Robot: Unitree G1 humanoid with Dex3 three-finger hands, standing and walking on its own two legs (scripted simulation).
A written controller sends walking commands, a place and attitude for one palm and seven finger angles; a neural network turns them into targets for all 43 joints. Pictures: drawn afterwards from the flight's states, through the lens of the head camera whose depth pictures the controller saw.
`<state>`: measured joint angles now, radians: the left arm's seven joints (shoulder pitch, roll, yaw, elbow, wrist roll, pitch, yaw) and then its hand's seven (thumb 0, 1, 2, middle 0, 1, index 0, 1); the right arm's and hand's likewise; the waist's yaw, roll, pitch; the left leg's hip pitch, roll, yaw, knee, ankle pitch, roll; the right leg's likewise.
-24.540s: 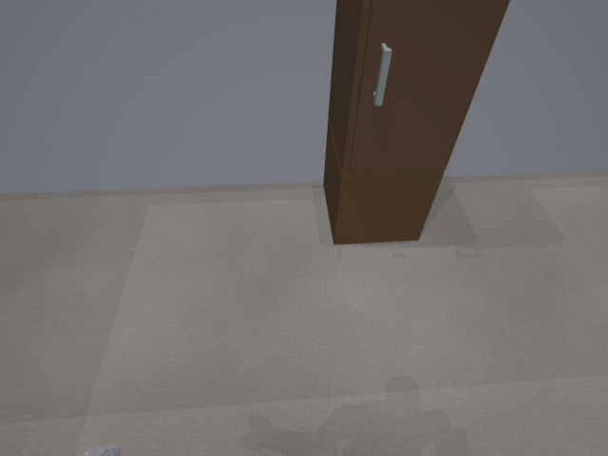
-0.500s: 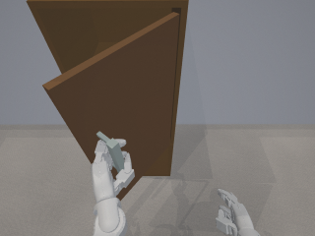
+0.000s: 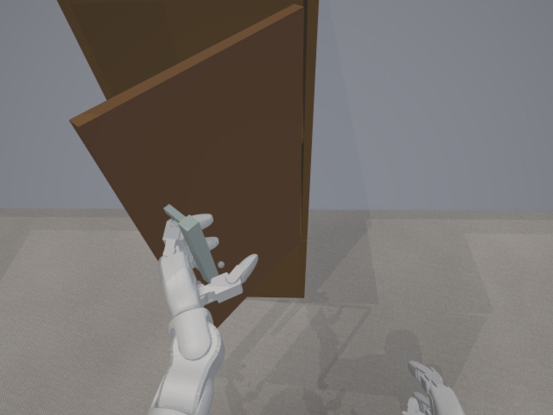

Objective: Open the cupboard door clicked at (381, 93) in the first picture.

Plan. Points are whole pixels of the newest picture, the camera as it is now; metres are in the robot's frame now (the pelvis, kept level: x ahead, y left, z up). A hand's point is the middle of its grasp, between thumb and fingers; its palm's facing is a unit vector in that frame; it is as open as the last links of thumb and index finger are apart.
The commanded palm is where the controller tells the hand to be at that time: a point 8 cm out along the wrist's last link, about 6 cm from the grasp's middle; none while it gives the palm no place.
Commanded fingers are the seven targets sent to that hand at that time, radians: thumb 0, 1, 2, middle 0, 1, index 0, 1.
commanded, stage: open thumb and fingers to let go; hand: left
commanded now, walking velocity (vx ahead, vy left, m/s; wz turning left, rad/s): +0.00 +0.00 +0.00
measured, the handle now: (192, 246) +0.34 +0.15 +0.06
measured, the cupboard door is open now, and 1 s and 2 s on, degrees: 52 52 52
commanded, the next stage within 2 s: slide the hand sideways off the handle in 0.42 s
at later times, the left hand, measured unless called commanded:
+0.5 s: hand (220, 266) +0.31 +0.10 +0.06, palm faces +0.37 -0.93 -0.01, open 14.9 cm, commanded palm +0.27 +0.15 +0.06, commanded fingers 0.00 -0.50 0.30 -0.15 -0.30 -0.15 -0.30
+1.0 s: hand (208, 293) +0.27 +0.11 +0.06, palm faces -0.06 -1.00 -0.01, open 16.4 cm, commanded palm +0.23 +0.17 +0.06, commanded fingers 0.00 -0.50 0.30 -0.15 -0.30 -0.15 -0.30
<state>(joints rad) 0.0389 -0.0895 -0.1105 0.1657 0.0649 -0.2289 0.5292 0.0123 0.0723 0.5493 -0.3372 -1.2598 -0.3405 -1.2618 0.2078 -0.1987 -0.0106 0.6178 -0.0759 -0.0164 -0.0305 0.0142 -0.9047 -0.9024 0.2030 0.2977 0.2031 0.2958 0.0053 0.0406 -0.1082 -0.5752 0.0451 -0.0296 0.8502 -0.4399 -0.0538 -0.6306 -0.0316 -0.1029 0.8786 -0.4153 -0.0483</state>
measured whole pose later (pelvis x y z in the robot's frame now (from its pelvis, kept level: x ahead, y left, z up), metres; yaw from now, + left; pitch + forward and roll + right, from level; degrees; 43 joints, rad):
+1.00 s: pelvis -0.01 +0.04 +0.00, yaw -2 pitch +9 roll +0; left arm 0.13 0.03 -0.15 0.05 -0.02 -0.25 0.09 -0.01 -0.50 0.30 -0.14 -0.31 -0.13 -0.31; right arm 0.27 -0.21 0.03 0.49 -0.02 -0.08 0.00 0.01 -0.90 -0.90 0.20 0.30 0.20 0.30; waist 0.01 0.02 -0.09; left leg -0.60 0.02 0.03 0.91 -0.46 0.00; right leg -0.66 -0.05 -0.04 0.90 -0.39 0.01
